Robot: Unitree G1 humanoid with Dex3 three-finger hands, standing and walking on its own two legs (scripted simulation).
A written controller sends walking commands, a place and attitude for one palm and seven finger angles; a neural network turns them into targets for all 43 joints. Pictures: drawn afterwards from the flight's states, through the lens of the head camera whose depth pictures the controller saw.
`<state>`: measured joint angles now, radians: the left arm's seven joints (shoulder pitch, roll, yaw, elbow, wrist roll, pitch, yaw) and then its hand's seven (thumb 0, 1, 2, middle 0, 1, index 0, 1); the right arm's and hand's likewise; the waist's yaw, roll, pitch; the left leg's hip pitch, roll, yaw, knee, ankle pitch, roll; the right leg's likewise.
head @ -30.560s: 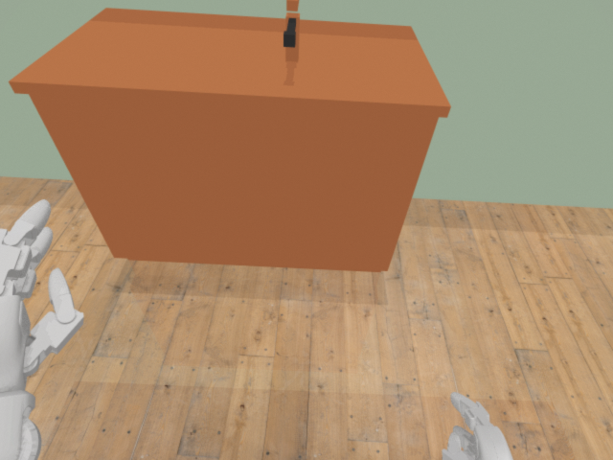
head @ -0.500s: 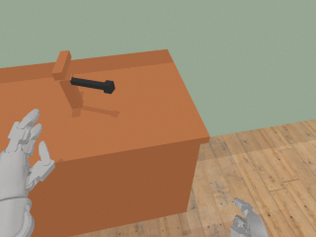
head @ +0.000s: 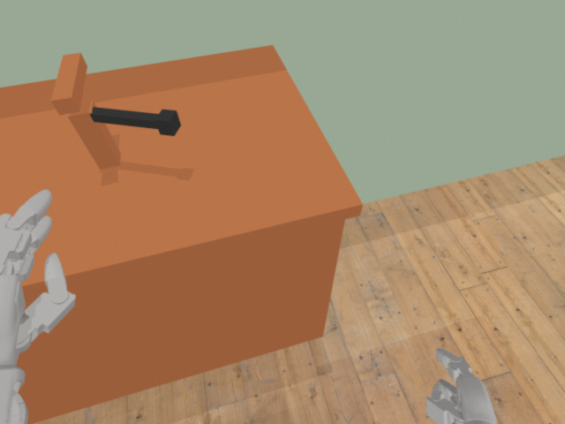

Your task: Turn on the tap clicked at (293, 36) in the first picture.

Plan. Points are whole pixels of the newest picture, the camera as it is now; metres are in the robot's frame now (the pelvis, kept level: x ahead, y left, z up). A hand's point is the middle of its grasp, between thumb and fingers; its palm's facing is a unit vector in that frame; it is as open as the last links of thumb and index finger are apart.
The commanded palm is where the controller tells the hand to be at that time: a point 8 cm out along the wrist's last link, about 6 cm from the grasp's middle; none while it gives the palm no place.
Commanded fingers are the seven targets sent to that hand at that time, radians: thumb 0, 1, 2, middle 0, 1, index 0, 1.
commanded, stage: step back with the hand held close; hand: left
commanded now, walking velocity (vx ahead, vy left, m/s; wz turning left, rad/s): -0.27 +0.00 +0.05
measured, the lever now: (168, 122) +0.51 +0.22 +0.15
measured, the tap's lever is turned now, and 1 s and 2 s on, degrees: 63 63 63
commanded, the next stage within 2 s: stop stepping back and stand still in 1.04 s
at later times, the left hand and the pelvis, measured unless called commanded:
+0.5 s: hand out of the picture +0.13 +0.26 +0.16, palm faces +0.49 -0.75 -0.44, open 7.4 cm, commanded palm +0.08 +0.29 +0.18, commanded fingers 0.00 0.90 0.90 -0.20 -0.30 -0.20 -0.30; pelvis -0.07 +0.00 -0.01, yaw +2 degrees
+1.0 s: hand out of the picture +0.03 +0.26 +0.15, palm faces +0.42 -0.85 -0.31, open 7.4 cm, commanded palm -0.02 +0.29 +0.18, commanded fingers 0.00 0.90 0.90 -0.20 -0.30 -0.20 -0.30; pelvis -0.19 +0.01 +0.00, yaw -1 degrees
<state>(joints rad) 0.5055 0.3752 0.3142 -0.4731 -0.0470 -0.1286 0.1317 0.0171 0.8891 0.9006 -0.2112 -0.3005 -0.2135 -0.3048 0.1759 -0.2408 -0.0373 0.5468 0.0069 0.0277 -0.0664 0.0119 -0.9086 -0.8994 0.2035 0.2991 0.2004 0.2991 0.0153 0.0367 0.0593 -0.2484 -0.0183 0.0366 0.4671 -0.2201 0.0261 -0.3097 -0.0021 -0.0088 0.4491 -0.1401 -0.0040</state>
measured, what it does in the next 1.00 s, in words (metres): walks backwards: right foot, then left foot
